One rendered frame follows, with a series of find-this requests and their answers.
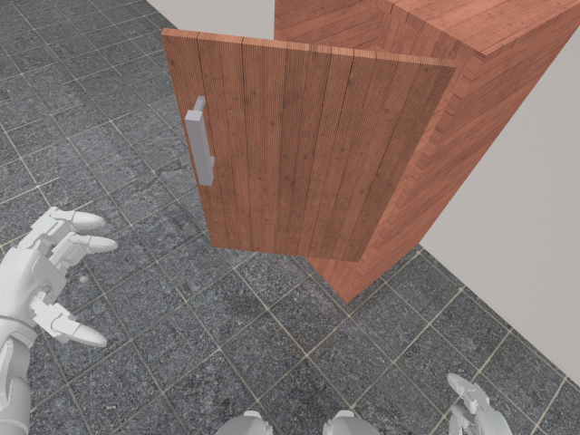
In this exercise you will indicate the cupboard door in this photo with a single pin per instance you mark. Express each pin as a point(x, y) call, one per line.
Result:
point(310, 141)

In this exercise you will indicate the robot left hand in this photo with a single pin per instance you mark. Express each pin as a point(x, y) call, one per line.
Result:
point(25, 270)

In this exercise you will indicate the robot left shin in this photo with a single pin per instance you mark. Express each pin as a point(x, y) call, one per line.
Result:
point(252, 413)

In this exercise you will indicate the robot right hand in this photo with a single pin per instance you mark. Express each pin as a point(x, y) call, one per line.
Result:
point(486, 421)

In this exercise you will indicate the robot left thigh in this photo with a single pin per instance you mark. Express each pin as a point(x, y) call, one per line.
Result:
point(245, 425)

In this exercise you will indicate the left robot forearm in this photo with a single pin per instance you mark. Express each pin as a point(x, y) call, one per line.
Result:
point(16, 339)

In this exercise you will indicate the handle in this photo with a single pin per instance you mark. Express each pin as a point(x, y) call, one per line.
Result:
point(199, 143)

